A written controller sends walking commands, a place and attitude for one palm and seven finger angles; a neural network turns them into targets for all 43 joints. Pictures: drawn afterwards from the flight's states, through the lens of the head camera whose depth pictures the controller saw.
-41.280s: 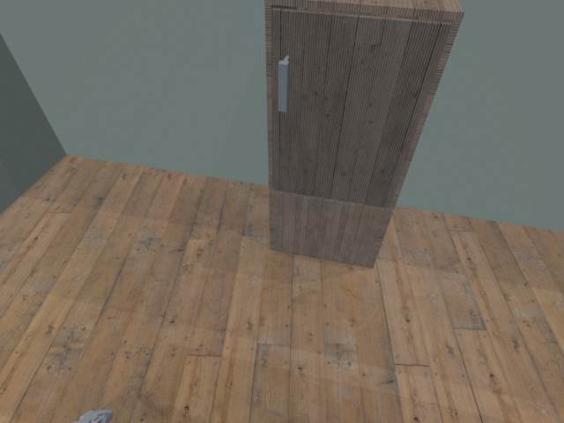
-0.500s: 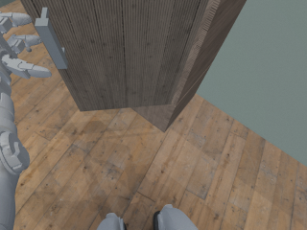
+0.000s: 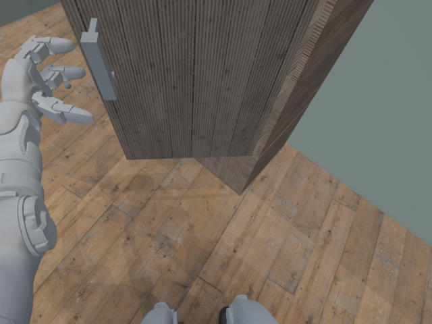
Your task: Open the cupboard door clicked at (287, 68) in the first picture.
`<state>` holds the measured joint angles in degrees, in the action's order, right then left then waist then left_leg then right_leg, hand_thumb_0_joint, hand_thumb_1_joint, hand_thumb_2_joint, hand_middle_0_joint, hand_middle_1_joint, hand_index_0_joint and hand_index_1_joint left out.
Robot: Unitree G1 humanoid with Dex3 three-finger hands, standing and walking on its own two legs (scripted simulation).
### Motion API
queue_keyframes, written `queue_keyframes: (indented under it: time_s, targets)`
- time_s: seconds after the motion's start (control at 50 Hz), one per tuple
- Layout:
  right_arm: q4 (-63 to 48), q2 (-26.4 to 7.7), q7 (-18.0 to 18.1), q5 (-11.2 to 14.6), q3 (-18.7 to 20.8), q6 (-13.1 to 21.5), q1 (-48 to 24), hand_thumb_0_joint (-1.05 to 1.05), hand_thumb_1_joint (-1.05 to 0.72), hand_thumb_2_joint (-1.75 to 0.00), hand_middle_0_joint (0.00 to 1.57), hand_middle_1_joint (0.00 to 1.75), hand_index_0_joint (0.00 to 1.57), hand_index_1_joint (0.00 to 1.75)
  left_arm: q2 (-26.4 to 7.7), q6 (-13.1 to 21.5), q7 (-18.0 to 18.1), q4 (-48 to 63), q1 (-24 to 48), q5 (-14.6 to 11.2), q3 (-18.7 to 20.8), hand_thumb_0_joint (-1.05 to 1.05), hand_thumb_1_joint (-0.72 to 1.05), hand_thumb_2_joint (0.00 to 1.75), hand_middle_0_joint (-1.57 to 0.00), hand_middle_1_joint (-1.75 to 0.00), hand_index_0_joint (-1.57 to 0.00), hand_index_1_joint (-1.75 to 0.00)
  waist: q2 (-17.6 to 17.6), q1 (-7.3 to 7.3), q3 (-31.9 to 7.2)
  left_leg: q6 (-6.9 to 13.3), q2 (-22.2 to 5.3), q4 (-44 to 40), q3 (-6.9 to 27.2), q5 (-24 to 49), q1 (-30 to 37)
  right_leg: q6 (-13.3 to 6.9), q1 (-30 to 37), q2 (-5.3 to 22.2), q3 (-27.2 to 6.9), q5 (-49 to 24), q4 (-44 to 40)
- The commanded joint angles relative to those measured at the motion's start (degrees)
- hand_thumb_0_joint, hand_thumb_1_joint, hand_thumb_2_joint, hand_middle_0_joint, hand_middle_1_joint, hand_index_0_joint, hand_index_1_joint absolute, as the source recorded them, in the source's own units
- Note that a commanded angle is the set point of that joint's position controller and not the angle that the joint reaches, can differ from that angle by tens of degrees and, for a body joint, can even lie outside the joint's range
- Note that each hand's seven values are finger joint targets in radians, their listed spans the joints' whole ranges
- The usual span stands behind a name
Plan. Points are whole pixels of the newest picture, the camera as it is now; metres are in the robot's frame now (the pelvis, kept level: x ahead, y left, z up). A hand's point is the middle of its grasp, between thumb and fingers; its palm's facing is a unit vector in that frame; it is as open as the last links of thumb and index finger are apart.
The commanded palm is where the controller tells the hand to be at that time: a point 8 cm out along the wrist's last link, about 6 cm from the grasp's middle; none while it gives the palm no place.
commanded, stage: move the hooked fingers beside the handle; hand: left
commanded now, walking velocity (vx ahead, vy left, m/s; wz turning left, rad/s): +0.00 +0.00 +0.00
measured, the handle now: (102, 61) +0.57 +0.17 +0.10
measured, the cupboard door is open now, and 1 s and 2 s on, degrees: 46 46 46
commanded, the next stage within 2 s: slide the fingers in behind the handle in 0.16 s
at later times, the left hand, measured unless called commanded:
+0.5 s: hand (74, 80) +0.52 +0.21 +0.10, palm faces -0.02 -1.00 +0.01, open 14.0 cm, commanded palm +0.50 +0.25 +0.10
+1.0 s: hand (96, 85) +0.51 +0.17 +0.10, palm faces +0.00 -1.00 +0.00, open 14.0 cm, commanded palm +0.49 +0.22 +0.10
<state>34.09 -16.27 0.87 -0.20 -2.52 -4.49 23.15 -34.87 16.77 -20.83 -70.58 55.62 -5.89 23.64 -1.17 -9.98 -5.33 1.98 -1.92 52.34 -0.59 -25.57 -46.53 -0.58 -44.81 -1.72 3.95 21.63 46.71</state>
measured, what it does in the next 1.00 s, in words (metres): stands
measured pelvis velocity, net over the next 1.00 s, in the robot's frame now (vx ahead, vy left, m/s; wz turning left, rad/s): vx -0.01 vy -0.01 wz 0.00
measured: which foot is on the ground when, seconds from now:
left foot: down 0.00-1.00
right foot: down 0.00-1.00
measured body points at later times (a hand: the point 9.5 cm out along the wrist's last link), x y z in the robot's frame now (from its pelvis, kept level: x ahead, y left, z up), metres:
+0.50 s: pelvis +0.00 +0.00 +0.00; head +0.13 +0.02 +0.43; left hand +0.52 +0.26 +0.10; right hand -0.05 -0.26 -0.10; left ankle -0.01 +0.09 -0.69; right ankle +0.00 -0.12 -0.69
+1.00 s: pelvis -0.01 -0.01 +0.00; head +0.10 +0.01 +0.43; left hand +0.50 +0.23 +0.10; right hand -0.01 -0.26 -0.11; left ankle -0.01 +0.09 -0.69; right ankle +0.00 -0.12 -0.69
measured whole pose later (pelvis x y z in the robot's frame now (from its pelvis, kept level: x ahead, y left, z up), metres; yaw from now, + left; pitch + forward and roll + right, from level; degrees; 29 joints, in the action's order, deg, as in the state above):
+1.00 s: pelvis -0.01 -0.01 +0.00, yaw +0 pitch +19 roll -3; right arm 34.6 -15.0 -0.6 -0.6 -2.4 -3.2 23.7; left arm -29.1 19.2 -12.9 -69.6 55.7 -4.2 22.0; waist -1.6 -10.2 -5.4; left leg 1.7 -2.0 52.8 -1.1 -25.3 -46.5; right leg -0.9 -45.5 -1.8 3.3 21.7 48.3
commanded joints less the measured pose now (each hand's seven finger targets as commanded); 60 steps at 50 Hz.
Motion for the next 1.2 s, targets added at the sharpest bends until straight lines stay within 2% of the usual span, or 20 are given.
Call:
queue_keyframes:
  time_s: [0.0, 0.02, 0.1, 0.14, 0.3, 0.36, 0.38, 0.52, 0.58, 0.6, 0.62, 0.7, 0.76, 0.84, 0.88, 0.94, 0.98, 1.02, 1.1, 1.18]
  targets:
    - [-1.86, -10.66, 1.08, -0.24, 3.48, 1.05, 11.63, 0.0, -0.9, -0.9, 0.2, 0.3, 0.2, 0.3, -18.28, 5.93, 2.28, 13.59, 27.64, -0.48, 4.39, 0.0, -0.5, 0.3, -0.3, -1.2, -0.3, -1.2, -8.04, -0.99, -25.67, -0.35, 0.31, -3.47, 3.56, 28.51, 19.03, -0.58, 9.14, -1.6, -2.4, -22.05, -2.02]
    - [-1.84, -10.55, 1.08, -0.25, 3.48, 0.97, 11.64, 0.0, -0.9, -0.9, 0.2, 0.3, 0.2, 0.3, -19.44, 6.31, 2.58, 13.85, 27.91, 0.26, 4.93, 0.0, -0.5, 0.3, -0.3, -1.2, -0.3, -1.2, -8.76, -0.63, -27.37, -0.5, 0.27, -3.24, 3.62, 29.35, 19.48, -0.49, 9.52, -1.47, -2.55, -22.58, -1.72]
    - [-1.81, -10.66, 1.17, -0.12, 3.14, 1.16, 11.56, 0.0, -0.9, -0.9, 0.2, 0.3, 0.2, 0.3, -18.78, 6.08, 2.69, 11.67, 30.29, 1.13, 3.17, 0.0, -0.5, 0.3, -0.3, -1.2, -0.3, -1.2, -8.84, -1.94, -25.2, -0.26, 0.35, -3.33, 3.75, 25.68, 17.77, -0.45, 8.34, -1.6, -2.54, -19.68, -2.04]
    - [-1.82, -10.99, 1.3, -0.04, 3.17, 1.18, 11.84, 0.0, -0.9, -0.9, 0.2, 0.3, 0.2, 0.3, -21.37, 5.61, 2.01, 10.66, 28.76, 1.29, 4.82, 0.0, -0.5, 0.3, -0.3, -1.2, -0.3, -1.2, -9.41, -1.15, -27.43, -0.37, 0.34, -3.21, 3.58, 25.93, 17.89, -0.46, 9.57, -1.54, -2.82, -20.41, -2.1]
    - [-1.34, -11.01, 1.34, -0.22, 3.2, 1.26, 13.38, 0.0, -0.9, -0.9, 0.2, 0.3, 0.2, 0.3, -16.14, 3.94, -0.16, 10.19, 28.82, -0.49, 1.47, 0.0, -0.5, 0.3, -0.3, -1.2, -0.3, -1.2, -8.98, -2.55, -26.33, -0.25, -0.04, -3.69, 3.99, 26.58, 19.13, -0.58, 7.4, -1.93, -1.94, -19.77, -2.7]
    - [-1.38, -10.97, 0.95, -0.4, 3.54, 1.14, 13.79, 0.0, -0.9, -0.9, 0.2, 0.3, 0.2, 0.3, -16.81, 4.13, 0.22, 11.63, 25.86, -0.85, 3.24, 0.0, -0.5, 0.3, -0.3, -1.2, -0.3, -1.2, -9.91, -0.9, -28.35, -0.41, -0.07, -3.48, 3.54, 28.31, 20.07, -0.63, 8.25, -2.04, -2.07, -20.99, -2.71]
    - [-1.32, -10.84, 0.8, -0.41, 3.52, 1.09, 13.7, 0.0, -0.9, -0.9, 0.2, 0.3, 0.2, 0.3, -15.95, 3.95, 0.46, 11.26, 25.79, -0.88, 2.64, 0.0, -0.5, 0.3, -0.3, -1.2, -0.3, -1.2, -8.39, -1.48, -26.83, -0.28, -0.14, -3.63, 3.49, 27.55, 19.14, -0.5, 8.17, -2.07, -1.9, -20.83, -2.84]
    - [-1.81, -10.52, 0.21, -0.52, 3.97, 0.79, 13.51, 0.0, -0.9, -0.9, 0.2, 0.3, 0.2, 0.3, -16.71, 4.91, 3.41, 15.45, 25.54, -0.04, 4.05, 0.0, -0.5, 0.3, -0.3, -1.2, -0.3, -1.2, -9.93, -0.09, -26.58, -0.48, -0.02, -4.17, 3.34, 28.49, 19.67, -0.66, 8.99, -2.01, -1.88, -21.25, -2.71]
    - [-1.66, -9.97, -0.2, -0.61, 4.26, 1.06, 12.97, 0.0, -0.9, -0.9, 0.2, 0.3, 0.2, 0.3, -11.57, 5.67, 4.51, 17.54, 26.1, 0.05, 0.84, 0.0, -0.5, 0.3, -0.3, -1.2, -0.3, -1.2, -11.79, -0.66, -27.42, -1.01, -0.28, -3.98, 3.88, 30.59, 23.51, -0.72, 6.5, -2.16, -1.45, -20.46, -2.67]
    - [-1.48, -10.01, -0.27, -0.69, 4.31, 1.13, 13.33, 0.0, -0.9, -0.9, 0.2, 0.3, 0.2, 0.3, -11.02, 6.13, 4.84, 18.2, 26.77, -0.42, 0.88, 0.0, -0.5, 0.3, -0.3, -1.2, -0.3, -1.2, -10.07, -1.08, -27.25, -0.91, -0.44, -3.83, 4.24, 31.89, 24.1, -0.79, 6.52, -2.31, -1.18, -21.07, -2.56]
    - [-1.35, -10.24, -0.26, -0.65, 4.51, 1.08, 13.09, 0.0, -0.9, -0.9, 0.2, 0.3, 0.2, 0.3, -13.05, 6.26, 5.17, 17.9, 25.44, -0.32, 2.75, 0.0, -0.5, 0.3, -0.3, -1.2, -0.3, -1.2, -10.45, -0.12, -28.37, -1.12, -0.38, -3.82, 4.11, 31.85, 23.88, -0.72, 7.51, -2.21, -1.49, -21.3, -2.44]
    - [-1.22, -9.76, -0.42, -0.53, 4.38, 1.37, 12.76, 0.0, -0.9, -0.9, 0.2, 0.3, 0.2, 0.3, -7.99, 5.37, 5.98, 15.19, 25.13, -0.56, -0.08, 0.0, -0.5, 0.3, -0.3, -1.2, -0.3, -1.2, -7.95, -1.09, -25.13, -0.63, -0.05, -4.2, 3.64, 29.49, 21.92, -0.61, 7.31, -2.05, -1.38, -20.94, -2.75]
    - [-1.34, -9.75, -0.48, -0.44, 4.21, 1.34, 12.16, 0.0, -0.9, -0.9, 0.2, 0.3, 0.2, 0.3, -8.4, 4.72, 6.81, 12.96, 24.29, 0.39, -0.2, 0.0, -0.5, 0.3, -0.3, -1.2, -0.3, -1.2, -6.53, -0.83, -23.39, -0.57, 0.25, -4.57, 3.33, 26.21, 19.37, -0.56, 7.71, -1.85, -1.67, -19.73, -2.92]
    - [-1.61, -9.38, -0.62, -0.53, 4.33, 1.78, 11.72, 0.0, -0.9, -0.9, 0.2, 0.3, 0.2, 0.3, -7.98, 6.34, 7.82, 15.6, 25.21, 0.38, 0.05, 0.0, -0.5, 0.3, -0.3, -1.2, -0.3, -1.2, -7.35, -0.31, -26.35, -0.75, 0.36, -4.17, 3.31, 28.38, 20.93, -0.6, 8.88, -1.7, -1.95, -21.59, -2.35]
    - [-1.48, -9.37, -0.63, -0.54, 4.17, 2.04, 11.51, 0.0, -0.9, -0.9, 0.2, 0.3, 0.2, 0.3, -7.68, 6.48, 8.17, 14.1, 25.68, 0.13, 0.13, 0.0, -0.5, 0.3, -0.3, -1.2, -0.3, -1.2, -4.08, -0.85, -24.76, -0.33, 0.59, -4.15, 2.77, 25.11, 17.77, -0.34, 10.03, -1.71, -2.36, -21.12, -2.61]
    - [-1.13, -9.46, -0.4, -0.41, 3.91, 2.29, 11.36, 0.0, -0.9, -0.9, 0.2, 0.3, 0.2, 0.3, -8.36, 6.39, 8.47, 11.93, 27.75, 0.89, -0.15, 0.0, -0.5, 0.3, -0.3, -1.2, -0.3, -1.2, -4.23, -1.54, -22.58, -0.1, 0.89, -4.39, 2.58, 21.4, 15.28, -0.32, 9.49, -1.43, -2.67, -19.06, -2.78]
    - [-1.28, -9.39, -0.3, -0.34, 4.02, 2.48, 11.38, 0.0, -0.9, -0.9, 0.2, 0.3, 0.2, 0.3, -8.22, 6.33, 8.66, 11.96, 27.75, 1.42, -0.57, 0.0, -0.5, 0.3, -0.3, -1.2, -0.3, -1.2, -4.26, -1.41, -23.41, 0.03, 1.08, -4.26, 2.44, 20.91, 14.86, -0.34, 10.19, -1.34, -3.02, -19.11, -2.78]
    - [-1.09, -9.3, -0.32, -0.51, 3.94, 2.81, 11.38, 0.0, -0.9, -0.9, 0.2, 0.3, 0.2, 0.3, -8.04, 7.1, 8.77, 13.86, 29.81, 1.39, -0.96, 0.0, -0.5, 0.3, -0.3, -1.2, -0.3, -1.2, -7.71, -1.43, -26.28, -0.25, 1.09, -3.88, 2.82, 22.44, 17.52, -0.46, 9.24, -1.25, -2.98, -19.4, -2.38]
    - [-0.72, -9.48, -0.27, -0.62, 3.91, 3.22, 11.81, 0.0, -0.9, -0.9, 0.2, 0.3, 0.2, 0.3, -7.37, 7.5, 8.97, 12.92, 30.51, 0.63, -0.84, 0.0, -0.5, 0.3, -0.3, -1.2, -0.3, -1.2, -5.31, -2.06, -26.66, 0.0, 1.09, -3.45, 3.1, 21.9, 16.9, -0.42, 9.44, -1.52, -2.9, -19.05, -2.37]
    - [-0.26, -9.36, -0.43, -0.7, 4.03, 3.41, 11.85, 0.0, -0.9, -0.9, 0.2, 0.3, 0.2, 0.3, -5.14, 6.64, 9.47, 12.58, 31.48, 1.41, -3.03, 0.0, -0.5, 0.3, -0.3, -1.2, -0.3, -1.2, -8.01, -2.32, -26.3, -0.28, 1.07, -3.75, 3.12, 20.98, 17.52, -0.45, 7.62, -1.31, -2.65, -17.66, -2.47]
